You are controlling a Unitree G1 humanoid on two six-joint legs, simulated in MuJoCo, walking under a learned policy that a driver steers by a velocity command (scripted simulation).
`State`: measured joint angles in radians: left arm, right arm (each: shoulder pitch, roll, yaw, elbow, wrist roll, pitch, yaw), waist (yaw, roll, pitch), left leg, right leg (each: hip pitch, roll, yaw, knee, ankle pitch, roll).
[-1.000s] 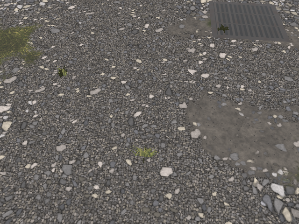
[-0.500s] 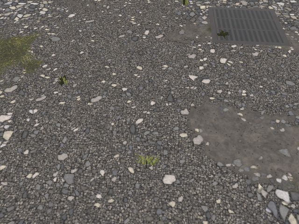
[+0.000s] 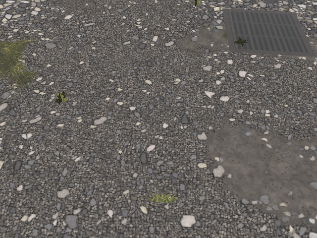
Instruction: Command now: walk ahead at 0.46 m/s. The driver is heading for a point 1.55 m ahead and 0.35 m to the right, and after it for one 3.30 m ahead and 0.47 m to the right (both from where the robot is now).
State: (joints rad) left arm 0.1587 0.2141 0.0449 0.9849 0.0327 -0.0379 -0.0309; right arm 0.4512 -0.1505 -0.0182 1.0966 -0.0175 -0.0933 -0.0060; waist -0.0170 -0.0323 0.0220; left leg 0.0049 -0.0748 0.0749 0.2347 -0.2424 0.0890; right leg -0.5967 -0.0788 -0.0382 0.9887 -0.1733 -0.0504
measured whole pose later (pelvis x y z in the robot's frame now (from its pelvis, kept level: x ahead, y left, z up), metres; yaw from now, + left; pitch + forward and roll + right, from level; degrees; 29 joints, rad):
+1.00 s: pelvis +0.56 +0.03 +0.00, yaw +0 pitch -1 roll +0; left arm 0.24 0.21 0.06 0.98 0.03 -0.06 -0.02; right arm 0.31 -0.20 -0.06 1.02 -0.02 -0.09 0.00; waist 0.00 -0.03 0.05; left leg -0.17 -0.07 0.11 0.34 -0.17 0.11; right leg -0.49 -0.07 0.01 1.10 -0.27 -0.07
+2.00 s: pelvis +1.08 -0.06 -0.02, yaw -31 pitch +1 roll +0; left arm 0.35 0.29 0.08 0.85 0.00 -0.02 0.02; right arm 0.05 -0.24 -0.02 0.72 -0.02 -0.06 -0.01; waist 0.08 -0.02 0.09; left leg -0.44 0.00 0.04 0.55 -0.13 0.03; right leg -0.31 0.13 0.11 1.17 -0.52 -0.03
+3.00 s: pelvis +1.09 -0.07 +0.00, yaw -40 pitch -2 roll +0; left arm 0.25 0.22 0.02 1.02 0.01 0.00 0.02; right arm 0.27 -0.20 -0.01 0.98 -0.01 0.00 -0.02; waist 0.00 0.00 0.03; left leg -0.13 -0.01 0.02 0.39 -0.23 0.01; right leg -0.19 0.03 0.01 0.38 -0.15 -0.02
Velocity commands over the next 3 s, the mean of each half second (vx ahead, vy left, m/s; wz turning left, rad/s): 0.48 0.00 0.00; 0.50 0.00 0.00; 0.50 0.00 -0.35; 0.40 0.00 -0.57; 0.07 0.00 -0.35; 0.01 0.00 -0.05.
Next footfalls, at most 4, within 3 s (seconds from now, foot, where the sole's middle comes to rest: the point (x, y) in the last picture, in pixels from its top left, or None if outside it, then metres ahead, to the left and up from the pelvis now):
0.22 right None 0.31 -0.09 -0.78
0.78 left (139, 213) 0.62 0.08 -0.78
1.36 right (174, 159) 0.90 -0.08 -0.78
1.90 left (164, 107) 1.25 -0.05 -0.78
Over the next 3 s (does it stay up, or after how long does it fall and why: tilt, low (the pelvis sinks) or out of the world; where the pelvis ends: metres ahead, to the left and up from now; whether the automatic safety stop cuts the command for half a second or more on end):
stays up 1.09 -0.07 0.00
